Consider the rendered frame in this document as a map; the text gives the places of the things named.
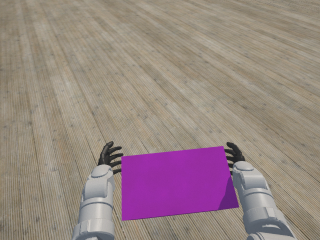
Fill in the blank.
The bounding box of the robot right hand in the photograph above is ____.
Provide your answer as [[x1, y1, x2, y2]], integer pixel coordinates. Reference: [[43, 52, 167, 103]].
[[224, 142, 246, 176]]

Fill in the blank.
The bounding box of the robot left hand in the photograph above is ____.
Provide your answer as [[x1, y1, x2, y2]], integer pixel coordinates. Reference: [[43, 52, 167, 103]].
[[97, 141, 124, 174]]

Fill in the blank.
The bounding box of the robot left forearm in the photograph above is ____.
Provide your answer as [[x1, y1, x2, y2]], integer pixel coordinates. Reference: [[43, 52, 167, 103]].
[[71, 164, 116, 240]]

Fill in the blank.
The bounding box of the robot right forearm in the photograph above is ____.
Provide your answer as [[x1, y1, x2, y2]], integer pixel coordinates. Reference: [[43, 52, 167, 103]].
[[232, 161, 298, 240]]

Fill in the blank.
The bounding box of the carton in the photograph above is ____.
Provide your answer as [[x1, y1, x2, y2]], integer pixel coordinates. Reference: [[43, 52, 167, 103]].
[[121, 146, 239, 221]]

